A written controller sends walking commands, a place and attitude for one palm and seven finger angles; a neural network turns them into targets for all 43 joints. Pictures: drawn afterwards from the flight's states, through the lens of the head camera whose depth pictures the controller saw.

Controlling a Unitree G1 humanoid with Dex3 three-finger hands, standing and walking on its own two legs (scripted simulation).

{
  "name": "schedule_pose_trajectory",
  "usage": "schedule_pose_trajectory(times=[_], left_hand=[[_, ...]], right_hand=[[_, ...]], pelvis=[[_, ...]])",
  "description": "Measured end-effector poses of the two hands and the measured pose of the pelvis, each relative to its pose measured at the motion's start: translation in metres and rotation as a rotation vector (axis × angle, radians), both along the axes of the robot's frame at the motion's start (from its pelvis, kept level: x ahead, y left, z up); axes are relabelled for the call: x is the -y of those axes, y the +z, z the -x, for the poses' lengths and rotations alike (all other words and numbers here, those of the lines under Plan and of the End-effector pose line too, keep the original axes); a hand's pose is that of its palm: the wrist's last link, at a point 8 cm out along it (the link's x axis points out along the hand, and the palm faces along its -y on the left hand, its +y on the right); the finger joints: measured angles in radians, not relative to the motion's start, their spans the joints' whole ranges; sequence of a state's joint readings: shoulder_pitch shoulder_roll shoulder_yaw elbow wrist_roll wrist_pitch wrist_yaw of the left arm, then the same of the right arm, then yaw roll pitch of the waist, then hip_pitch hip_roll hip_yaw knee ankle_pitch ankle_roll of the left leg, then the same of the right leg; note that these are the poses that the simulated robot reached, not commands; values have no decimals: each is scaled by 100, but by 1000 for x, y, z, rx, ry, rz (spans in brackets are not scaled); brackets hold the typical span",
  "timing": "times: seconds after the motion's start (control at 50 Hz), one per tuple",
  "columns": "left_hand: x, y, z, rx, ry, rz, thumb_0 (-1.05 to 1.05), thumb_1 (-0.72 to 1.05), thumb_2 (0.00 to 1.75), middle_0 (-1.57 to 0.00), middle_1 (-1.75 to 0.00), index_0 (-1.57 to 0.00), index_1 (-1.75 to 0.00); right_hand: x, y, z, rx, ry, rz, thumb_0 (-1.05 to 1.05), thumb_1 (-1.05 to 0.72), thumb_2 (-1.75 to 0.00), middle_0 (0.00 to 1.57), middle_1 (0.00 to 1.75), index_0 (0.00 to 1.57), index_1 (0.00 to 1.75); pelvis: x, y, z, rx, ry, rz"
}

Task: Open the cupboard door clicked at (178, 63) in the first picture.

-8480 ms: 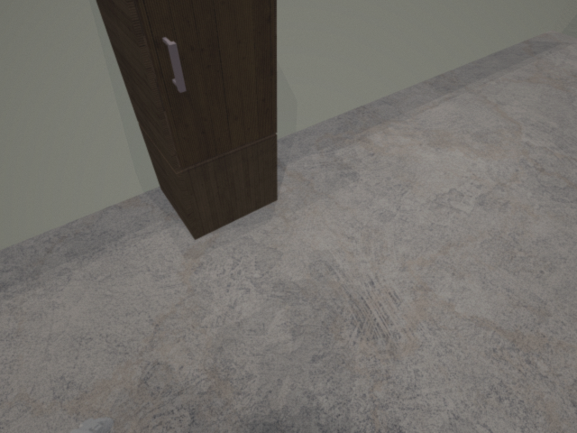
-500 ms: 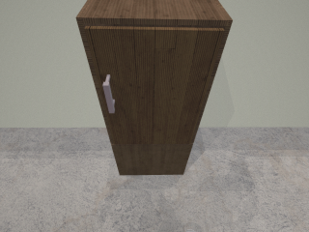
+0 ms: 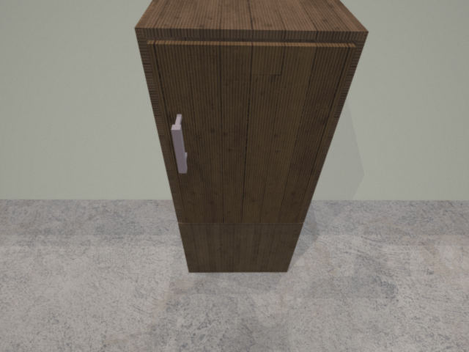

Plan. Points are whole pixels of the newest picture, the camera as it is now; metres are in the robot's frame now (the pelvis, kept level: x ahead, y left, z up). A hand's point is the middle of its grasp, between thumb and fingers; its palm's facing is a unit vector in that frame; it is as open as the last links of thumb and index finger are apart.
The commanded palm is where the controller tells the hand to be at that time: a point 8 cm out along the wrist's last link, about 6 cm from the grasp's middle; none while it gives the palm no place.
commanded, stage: come to a stop and stand still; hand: left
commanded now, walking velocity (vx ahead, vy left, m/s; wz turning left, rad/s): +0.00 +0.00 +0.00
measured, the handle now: (180, 144) +0.55 +0.17 +0.04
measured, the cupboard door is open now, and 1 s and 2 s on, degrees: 0 0 0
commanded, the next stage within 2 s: look again from close up in 0.34 s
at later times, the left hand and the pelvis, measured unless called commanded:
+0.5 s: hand out of the picture +0.00 +0.19 -0.15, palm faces +0.01 -0.98 -0.21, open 7.3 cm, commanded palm none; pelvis -0.01 +0.02 +0.02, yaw +0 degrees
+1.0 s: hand out of the picture +0.01 +0.17 -0.15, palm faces +0.02 -0.98 -0.21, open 7.3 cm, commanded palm none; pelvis +0.01 -0.01 +0.02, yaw +0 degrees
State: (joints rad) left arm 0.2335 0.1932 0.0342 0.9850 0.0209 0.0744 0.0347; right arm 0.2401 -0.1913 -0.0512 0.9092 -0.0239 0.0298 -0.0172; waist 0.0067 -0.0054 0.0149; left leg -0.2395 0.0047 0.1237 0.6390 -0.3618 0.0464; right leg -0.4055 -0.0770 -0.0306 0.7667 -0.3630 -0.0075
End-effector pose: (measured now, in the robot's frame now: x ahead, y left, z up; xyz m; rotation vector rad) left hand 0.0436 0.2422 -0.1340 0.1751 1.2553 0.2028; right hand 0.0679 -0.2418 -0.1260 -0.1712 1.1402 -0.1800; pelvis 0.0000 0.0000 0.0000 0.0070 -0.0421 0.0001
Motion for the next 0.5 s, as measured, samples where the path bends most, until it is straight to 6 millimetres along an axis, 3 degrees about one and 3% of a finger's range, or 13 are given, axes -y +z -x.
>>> schedule_pose_trajectory(times=[0.12,0.24,0.5], left_hand=[[-17,12,37,-27,10,-37,0,91,90,-20,-30,-20,-30],[-15,20,63,-82,3,-18,0,91,90,-20,-30,-20,-30],[-1,15,48,-84,-25,31,1,92,90,-20,-30,-20,-30]], right_hand=[[-23,-5,-14,63,52,-55,1,-90,-90,20,30,20,30],[-39,-4,3,35,35,-90,0,-91,-90,21,30,20,30],[-30,-6,80,-200,-6,-55,1,-91,-90,20,30,20,30]], pelvis=[[-10,1,9,-10,-10,-19],[-18,10,14,-20,-8,-8],[-20,17,13,-23,-2,-9]])
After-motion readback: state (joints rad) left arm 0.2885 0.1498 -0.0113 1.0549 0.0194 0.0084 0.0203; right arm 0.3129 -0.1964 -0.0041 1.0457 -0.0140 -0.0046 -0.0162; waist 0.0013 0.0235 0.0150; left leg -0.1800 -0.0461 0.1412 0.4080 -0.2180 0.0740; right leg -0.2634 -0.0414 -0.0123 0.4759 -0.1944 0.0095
